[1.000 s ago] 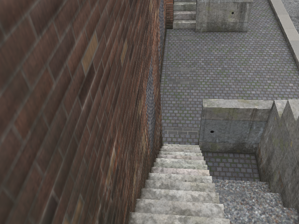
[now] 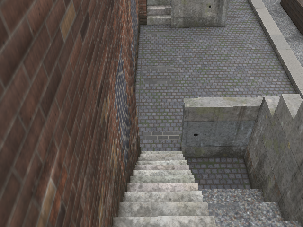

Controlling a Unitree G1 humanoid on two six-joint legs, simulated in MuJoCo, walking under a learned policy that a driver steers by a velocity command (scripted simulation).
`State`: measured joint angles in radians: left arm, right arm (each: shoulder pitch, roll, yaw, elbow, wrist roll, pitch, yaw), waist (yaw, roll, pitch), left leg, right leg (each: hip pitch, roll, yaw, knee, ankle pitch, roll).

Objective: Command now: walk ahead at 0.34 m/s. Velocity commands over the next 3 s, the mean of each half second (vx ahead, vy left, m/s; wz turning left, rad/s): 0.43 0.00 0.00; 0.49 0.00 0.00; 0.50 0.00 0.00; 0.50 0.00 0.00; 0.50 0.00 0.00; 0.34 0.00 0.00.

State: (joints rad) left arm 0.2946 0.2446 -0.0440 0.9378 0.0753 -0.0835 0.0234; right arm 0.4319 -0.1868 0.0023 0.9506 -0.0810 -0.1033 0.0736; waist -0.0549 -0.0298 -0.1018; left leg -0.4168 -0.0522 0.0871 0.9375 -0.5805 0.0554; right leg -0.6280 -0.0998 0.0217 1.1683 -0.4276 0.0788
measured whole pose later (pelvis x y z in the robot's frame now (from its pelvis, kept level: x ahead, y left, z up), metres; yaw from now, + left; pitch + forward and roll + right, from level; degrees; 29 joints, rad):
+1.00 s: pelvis +0.46 -0.10 -0.43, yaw +1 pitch +0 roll -1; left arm 0.68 0.17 -0.06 1.18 0.11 -0.15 0.00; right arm 0.20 -0.21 0.04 0.82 -0.11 -0.03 0.13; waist 0.09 0.04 -0.04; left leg -1.11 0.07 -0.14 1.22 0.46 0.03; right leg -0.31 0.08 -0.11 0.93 -0.63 -0.12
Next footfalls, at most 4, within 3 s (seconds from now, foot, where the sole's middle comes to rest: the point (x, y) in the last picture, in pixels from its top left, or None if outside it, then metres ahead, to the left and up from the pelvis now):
0.02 right None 0.04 -0.13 -0.72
0.44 left None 0.21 0.04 -0.93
0.74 right None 0.42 -0.16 -1.15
1.24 left None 0.67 0.02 -1.36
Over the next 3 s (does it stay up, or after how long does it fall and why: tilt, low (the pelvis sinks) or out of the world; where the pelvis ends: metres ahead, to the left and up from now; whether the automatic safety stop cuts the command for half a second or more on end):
stays up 1.56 -0.14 -1.49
